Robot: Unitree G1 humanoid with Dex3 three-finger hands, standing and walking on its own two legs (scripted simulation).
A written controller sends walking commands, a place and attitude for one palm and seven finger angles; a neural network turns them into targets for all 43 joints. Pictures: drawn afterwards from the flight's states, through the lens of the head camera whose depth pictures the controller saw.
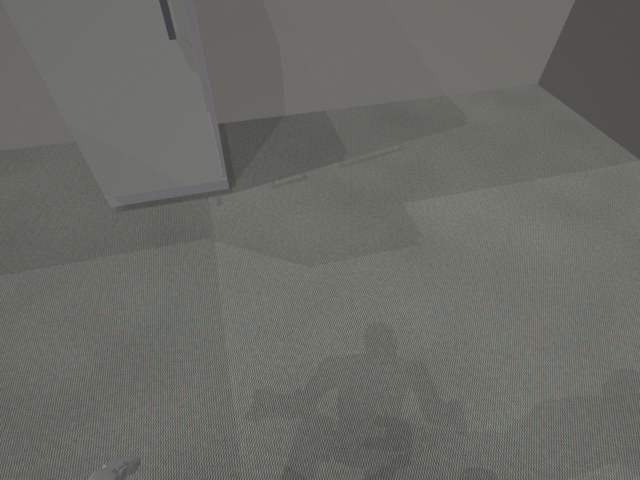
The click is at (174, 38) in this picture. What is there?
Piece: fridge door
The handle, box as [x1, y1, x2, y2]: [159, 0, 175, 39]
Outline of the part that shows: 159,0 169,39 175,39 166,0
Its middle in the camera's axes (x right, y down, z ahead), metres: -0.49 -0.81 +1.11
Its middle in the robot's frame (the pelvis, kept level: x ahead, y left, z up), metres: +1.37 +0.57 +0.19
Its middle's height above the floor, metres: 0.95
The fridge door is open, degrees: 0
